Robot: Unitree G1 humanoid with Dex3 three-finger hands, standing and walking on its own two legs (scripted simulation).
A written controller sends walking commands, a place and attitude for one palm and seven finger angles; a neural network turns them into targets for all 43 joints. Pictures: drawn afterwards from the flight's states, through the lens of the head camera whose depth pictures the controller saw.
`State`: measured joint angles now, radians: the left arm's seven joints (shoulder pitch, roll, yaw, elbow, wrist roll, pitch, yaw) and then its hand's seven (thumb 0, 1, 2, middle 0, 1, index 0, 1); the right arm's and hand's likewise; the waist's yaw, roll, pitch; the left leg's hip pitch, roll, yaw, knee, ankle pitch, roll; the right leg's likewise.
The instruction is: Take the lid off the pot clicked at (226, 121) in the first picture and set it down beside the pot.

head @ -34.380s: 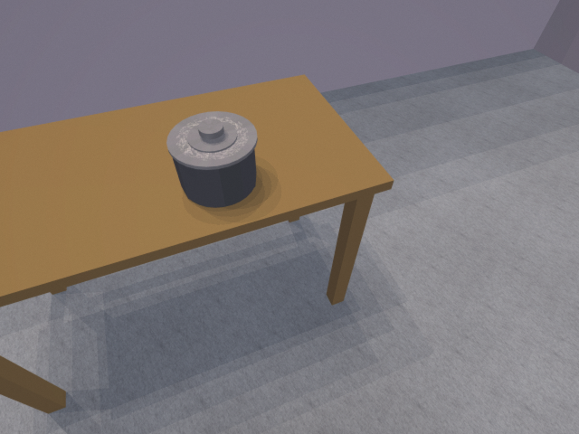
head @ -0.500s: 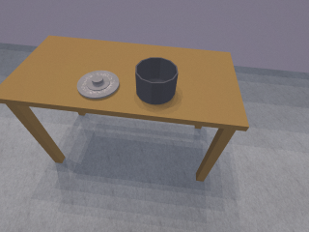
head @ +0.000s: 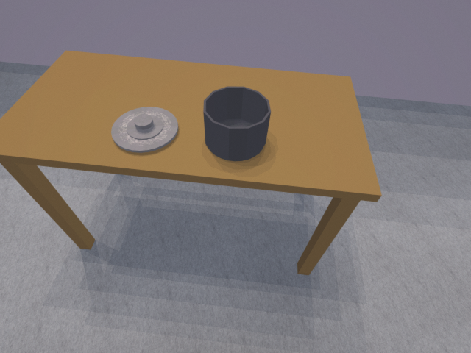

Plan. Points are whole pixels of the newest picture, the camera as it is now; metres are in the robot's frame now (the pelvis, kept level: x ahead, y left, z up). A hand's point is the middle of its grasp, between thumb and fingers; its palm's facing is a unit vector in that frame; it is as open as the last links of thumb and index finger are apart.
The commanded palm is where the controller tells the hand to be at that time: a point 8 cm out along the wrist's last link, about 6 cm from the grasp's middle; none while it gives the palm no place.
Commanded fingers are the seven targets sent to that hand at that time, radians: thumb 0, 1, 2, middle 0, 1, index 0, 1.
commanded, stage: look to check the result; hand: left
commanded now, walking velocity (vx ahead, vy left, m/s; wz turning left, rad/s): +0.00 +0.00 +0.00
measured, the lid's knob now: (143, 121) +0.69 +0.29 -0.07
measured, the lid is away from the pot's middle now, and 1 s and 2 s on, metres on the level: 0.26 0.26 0.26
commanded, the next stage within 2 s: stand and wait in 0.34 s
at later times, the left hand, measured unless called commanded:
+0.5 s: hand out of the picture +0.03 +0.18 -0.18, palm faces +0.02 -0.98 -0.20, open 7.4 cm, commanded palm none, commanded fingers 0.00 0.90 0.90 -0.20 -0.30 -0.20 -0.30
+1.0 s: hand out of the picture +0.01 +0.18 -0.18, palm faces +0.02 -0.98 -0.19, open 7.4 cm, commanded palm none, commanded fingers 0.00 0.90 0.90 -0.20 -0.30 -0.20 -0.30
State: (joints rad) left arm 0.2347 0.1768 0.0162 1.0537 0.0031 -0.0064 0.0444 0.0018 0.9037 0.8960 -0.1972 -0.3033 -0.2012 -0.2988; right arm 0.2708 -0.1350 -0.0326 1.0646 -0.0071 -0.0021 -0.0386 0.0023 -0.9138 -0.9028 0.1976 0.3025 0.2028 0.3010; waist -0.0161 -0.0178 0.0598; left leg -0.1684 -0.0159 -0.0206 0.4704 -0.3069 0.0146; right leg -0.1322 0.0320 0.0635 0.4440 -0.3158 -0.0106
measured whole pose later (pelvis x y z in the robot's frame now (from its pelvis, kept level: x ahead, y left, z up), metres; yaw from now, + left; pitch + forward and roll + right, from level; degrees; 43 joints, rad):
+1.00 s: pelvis +0.00 +0.00 +0.00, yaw +0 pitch +0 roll +0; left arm 0.26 0.16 0.02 1.08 0.00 -0.01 0.05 0.00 0.91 0.90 -0.20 -0.30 -0.20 -0.30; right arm 0.29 -0.12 -0.03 1.10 0.00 -0.01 -0.04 0.00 -0.91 -0.90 0.20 0.30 0.20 0.30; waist -0.02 -0.02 0.05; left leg -0.15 -0.02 -0.01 0.45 -0.30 0.02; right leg -0.12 0.03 0.07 0.43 -0.30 -0.01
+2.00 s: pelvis +0.00 +0.01 +0.00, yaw +0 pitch +0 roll +0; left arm 0.26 0.16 0.02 1.09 0.00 -0.02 0.05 0.00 0.91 0.90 -0.20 -0.30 -0.20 -0.30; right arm 0.28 -0.12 -0.04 1.10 0.00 -0.01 -0.04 0.00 -0.92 -0.90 0.20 0.30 0.20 0.30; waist -0.01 -0.02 0.05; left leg -0.15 -0.03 -0.01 0.44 -0.29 0.02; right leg -0.12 0.02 0.07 0.43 -0.30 0.00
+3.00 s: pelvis +0.00 +0.00 +0.00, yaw +0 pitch +0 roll +0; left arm 0.27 0.15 0.02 1.10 0.00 -0.02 0.05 0.00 0.91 0.90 -0.20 -0.30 -0.20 -0.30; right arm 0.29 -0.11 -0.03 1.11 0.00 -0.01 -0.04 0.00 -0.92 -0.90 0.20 0.30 0.20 0.30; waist -0.01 -0.02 0.06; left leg -0.15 -0.03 -0.01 0.43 -0.28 0.02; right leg -0.13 0.02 0.07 0.43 -0.30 0.00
